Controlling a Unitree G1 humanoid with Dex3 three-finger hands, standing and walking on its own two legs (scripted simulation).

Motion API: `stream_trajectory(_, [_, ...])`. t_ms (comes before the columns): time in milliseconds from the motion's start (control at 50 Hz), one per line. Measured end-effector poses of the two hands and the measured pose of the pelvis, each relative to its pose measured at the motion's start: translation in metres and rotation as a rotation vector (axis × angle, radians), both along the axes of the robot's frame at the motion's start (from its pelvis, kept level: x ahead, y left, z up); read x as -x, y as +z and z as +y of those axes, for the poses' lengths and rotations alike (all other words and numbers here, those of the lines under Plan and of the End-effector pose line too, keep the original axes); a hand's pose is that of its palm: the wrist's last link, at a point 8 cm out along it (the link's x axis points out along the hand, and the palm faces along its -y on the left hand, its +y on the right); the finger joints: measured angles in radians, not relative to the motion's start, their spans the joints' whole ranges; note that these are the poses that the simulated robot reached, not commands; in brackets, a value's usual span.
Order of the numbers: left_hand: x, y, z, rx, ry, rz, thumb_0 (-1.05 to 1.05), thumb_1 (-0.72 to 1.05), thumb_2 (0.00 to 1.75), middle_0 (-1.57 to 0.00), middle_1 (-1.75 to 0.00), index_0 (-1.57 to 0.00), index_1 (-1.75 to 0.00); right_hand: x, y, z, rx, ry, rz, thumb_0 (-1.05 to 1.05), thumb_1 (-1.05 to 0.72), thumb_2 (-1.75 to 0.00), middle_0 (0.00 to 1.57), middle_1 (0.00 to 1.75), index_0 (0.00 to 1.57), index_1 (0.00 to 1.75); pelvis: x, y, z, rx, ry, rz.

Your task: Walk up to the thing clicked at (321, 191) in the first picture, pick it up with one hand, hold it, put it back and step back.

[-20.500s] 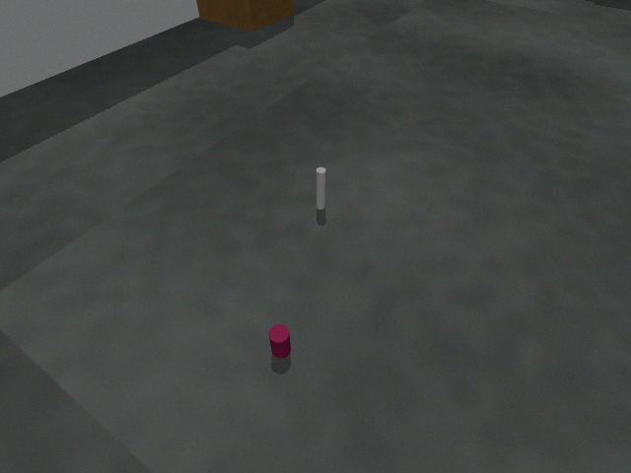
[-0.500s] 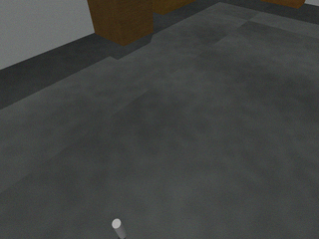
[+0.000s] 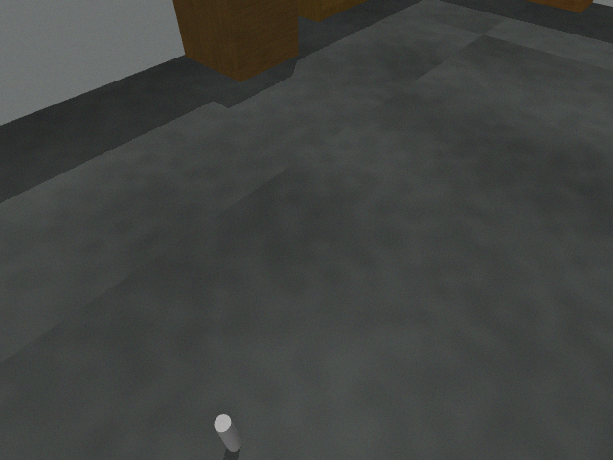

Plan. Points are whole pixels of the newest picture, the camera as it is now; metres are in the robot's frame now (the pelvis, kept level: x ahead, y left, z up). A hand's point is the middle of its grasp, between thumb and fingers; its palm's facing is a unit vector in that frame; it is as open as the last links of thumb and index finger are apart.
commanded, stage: stand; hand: left
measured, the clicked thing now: (228, 434) +0.34 +0.22 -0.68
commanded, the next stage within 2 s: go down in 1.88 s
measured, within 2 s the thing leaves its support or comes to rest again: neither
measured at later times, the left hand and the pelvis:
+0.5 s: hand out of the picture +0.06 +0.25 -0.16, palm faces -0.03 -0.94 -0.35, open 7.4 cm; pelvis -0.01 +0.00 +0.00, yaw +0 degrees
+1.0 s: hand out of the picture +0.07 +0.25 -0.15, palm faces -0.03 -0.94 -0.35, open 7.4 cm; pelvis +0.00 +0.00 +0.00, yaw +1 degrees
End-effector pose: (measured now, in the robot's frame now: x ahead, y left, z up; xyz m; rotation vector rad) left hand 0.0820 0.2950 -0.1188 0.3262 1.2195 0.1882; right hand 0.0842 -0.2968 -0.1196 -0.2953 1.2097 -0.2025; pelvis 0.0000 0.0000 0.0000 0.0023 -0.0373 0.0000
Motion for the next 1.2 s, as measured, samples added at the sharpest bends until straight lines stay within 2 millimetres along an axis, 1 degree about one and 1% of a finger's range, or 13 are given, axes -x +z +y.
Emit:
stream_trajectory(140, [0.009, 0.001, -0.001, -0.002, 0.007, 0.002, 0.01, 0.9, 0.9, -0.2, -0.3, -0.2, -0.3, 0.007, -0.001, -0.002, -0.003, -0.001, 0.006, 0.01, -0.9, -0.9, 0.2, 0.3, 0.2, 0.3, 0.003, 0.0, -0.002, 0.0, 0.003, -0.005])
stream_trajectory(400, [0.023, 0.002, 0.0, -0.01, 0.01, 0.01, 0.01, 0.9, 0.9, -0.2, -0.3, -0.2, -0.3, 0.027, -0.004, -0.003, -0.007, -0.006, 0.032, 0.01, -0.9, -0.9, 0.2, 0.3, 0.2, 0.3, 0.01, 0.0, -0.003, 0.002, 0.006, -0.009])
stream_trajectory(620, [0.028, -0.001, 0.001, -0.003, 0.012, 0.025, 0.01, 0.9, 0.9, -0.2, -0.3, -0.2, -0.3, 0.037, -0.004, -0.003, -0.001, -0.007, 0.062, 0.01, -0.9, -0.9, 0.2, 0.3, 0.2, 0.3, 0.011, 0.0, -0.002, 0.002, 0.009, -0.002])
stream_trajectory(740, [0.026, -0.001, 0.003, -0.002, 0.012, 0.024, 0.01, 0.9, 0.9, -0.2, -0.3, -0.2, -0.3, 0.035, -0.004, -0.002, 0.001, -0.004, 0.059, 0.01, -0.9, -0.9, 0.2, 0.3, 0.2, 0.3, 0.008, 0.0, -0.001, 0.0, 0.009, -0.001])
stream_trajectory(960, [0.017, 0.002, 0.004, -0.008, 0.007, -0.001, 0.01, 0.9, 0.9, -0.2, -0.3, -0.2, -0.3, 0.019, -0.003, 0.001, -0.004, 0.007, 0.024, 0.01, -0.9, -0.9, 0.2, 0.3, 0.2, 0.3, 0.005, 0.0, 0.0, 0.0, 0.011, -0.003])
stream_trajectory(1200, [0.018, 0.001, 0.003, -0.006, 0.01, 0.007, 0.01, 0.9, 0.9, -0.2, -0.3, -0.2, -0.3, 0.015, -0.002, -0.001, 0.0, 0.013, 0.025, 0.01, -0.9, -0.9, 0.2, 0.3, 0.2, 0.3, 0.002, 0.0, -0.001, 0.002, 0.012, -0.002])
